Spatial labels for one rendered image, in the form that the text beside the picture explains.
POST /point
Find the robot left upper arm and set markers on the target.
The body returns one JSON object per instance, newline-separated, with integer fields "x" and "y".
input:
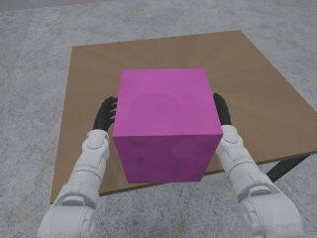
{"x": 69, "y": 221}

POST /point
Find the table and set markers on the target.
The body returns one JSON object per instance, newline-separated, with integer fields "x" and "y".
{"x": 275, "y": 122}

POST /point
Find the right robot forearm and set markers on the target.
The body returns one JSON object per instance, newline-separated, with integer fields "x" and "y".
{"x": 242, "y": 171}

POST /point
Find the left robot forearm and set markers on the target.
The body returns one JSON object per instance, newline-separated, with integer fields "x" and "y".
{"x": 87, "y": 175}

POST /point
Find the left robot hand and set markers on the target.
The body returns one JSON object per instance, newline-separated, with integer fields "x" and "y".
{"x": 102, "y": 120}

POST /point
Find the carton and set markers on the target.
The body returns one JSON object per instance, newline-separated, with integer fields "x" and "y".
{"x": 166, "y": 127}

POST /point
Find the robot right upper arm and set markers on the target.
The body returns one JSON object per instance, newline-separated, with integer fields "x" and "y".
{"x": 270, "y": 216}

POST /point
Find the right robot hand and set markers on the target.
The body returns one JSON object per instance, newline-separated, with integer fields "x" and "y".
{"x": 222, "y": 109}

